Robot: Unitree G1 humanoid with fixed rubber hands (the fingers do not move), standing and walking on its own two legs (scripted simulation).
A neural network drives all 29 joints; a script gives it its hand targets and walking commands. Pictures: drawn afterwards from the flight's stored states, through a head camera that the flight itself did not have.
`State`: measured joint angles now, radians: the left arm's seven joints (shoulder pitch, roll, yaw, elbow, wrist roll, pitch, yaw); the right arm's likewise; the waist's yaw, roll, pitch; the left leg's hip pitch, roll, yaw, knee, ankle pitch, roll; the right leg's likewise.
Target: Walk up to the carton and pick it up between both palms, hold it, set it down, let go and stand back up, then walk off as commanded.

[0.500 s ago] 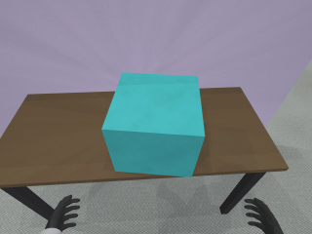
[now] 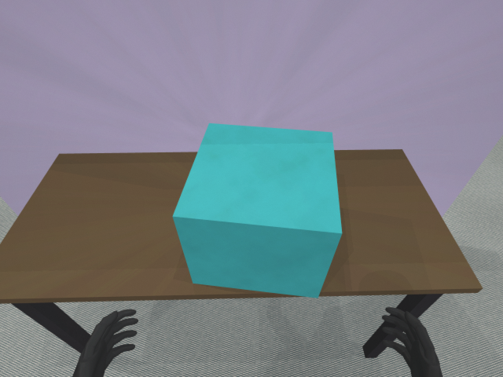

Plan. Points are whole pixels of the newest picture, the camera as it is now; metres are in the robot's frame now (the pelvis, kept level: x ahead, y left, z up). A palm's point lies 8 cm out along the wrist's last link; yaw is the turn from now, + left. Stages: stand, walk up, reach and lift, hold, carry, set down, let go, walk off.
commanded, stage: reach and lift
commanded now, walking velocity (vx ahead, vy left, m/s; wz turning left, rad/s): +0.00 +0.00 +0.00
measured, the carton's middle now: (262, 208) +0.47 +0.00 -0.02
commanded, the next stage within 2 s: none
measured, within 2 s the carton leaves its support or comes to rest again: neither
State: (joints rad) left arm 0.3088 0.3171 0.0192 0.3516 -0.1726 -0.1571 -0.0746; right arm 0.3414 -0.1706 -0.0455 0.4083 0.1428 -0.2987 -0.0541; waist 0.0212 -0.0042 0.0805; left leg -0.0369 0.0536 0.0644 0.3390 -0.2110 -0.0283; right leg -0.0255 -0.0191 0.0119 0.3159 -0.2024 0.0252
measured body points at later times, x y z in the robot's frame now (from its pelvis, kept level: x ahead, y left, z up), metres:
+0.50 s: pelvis -0.01 +0.00 +0.00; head -0.03 +0.01 +0.45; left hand +0.20 +0.24 +0.00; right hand +0.20 -0.22 +0.00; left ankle -0.01 +0.13 -0.75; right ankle -0.01 -0.14 -0.75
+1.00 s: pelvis +0.00 +0.00 +0.00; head +0.00 +0.00 +0.45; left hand +0.30 +0.24 +0.06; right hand +0.28 -0.23 +0.04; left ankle -0.01 +0.13 -0.75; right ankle -0.01 -0.14 -0.75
